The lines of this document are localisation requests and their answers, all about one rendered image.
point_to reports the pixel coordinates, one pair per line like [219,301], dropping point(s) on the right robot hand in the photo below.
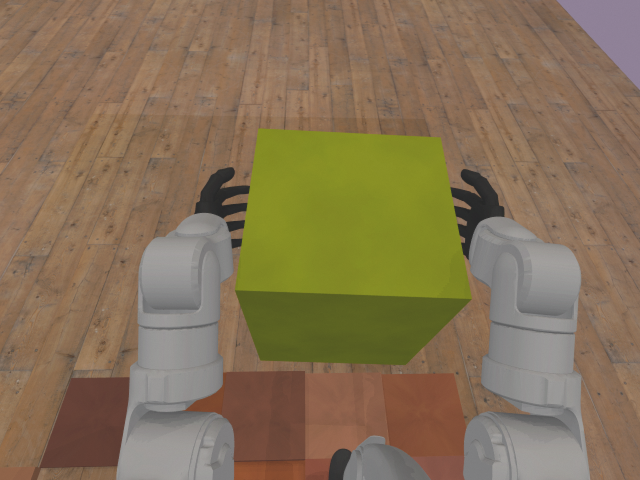
[483,207]

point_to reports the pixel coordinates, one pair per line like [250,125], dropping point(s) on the robot left forearm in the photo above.
[178,311]

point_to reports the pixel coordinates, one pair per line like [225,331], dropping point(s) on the right robot upper arm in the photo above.
[509,446]

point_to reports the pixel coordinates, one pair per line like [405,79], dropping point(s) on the robot right forearm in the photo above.
[533,308]

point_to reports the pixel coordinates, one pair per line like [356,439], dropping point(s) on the right robot foot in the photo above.
[338,464]

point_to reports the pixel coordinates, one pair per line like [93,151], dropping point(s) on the carton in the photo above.
[351,251]

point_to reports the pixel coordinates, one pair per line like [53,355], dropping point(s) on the left robot upper arm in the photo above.
[180,445]

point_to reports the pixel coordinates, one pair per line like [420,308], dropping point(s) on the robot right thigh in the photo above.
[384,462]

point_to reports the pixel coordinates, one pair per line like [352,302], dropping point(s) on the left robot hand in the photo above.
[212,197]

